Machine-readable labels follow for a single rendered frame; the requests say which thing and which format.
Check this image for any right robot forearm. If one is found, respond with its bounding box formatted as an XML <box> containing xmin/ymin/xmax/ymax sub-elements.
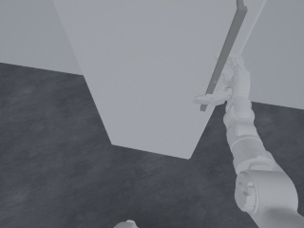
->
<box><xmin>223</xmin><ymin>97</ymin><xmax>298</xmax><ymax>210</ymax></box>

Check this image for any fridge door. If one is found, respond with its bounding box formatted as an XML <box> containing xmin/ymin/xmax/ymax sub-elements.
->
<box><xmin>52</xmin><ymin>0</ymin><xmax>264</xmax><ymax>160</ymax></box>

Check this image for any right robot upper arm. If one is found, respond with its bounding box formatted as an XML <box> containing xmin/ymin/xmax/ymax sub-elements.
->
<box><xmin>235</xmin><ymin>169</ymin><xmax>304</xmax><ymax>228</ymax></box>

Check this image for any handle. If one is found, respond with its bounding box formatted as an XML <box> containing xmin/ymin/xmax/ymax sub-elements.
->
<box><xmin>199</xmin><ymin>0</ymin><xmax>248</xmax><ymax>112</ymax></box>

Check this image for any robot left shin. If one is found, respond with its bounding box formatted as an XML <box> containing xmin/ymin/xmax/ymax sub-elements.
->
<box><xmin>126</xmin><ymin>219</ymin><xmax>136</xmax><ymax>225</ymax></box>

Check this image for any right robot hand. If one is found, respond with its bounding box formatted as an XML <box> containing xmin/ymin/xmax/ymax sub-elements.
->
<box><xmin>192</xmin><ymin>53</ymin><xmax>251</xmax><ymax>107</ymax></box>

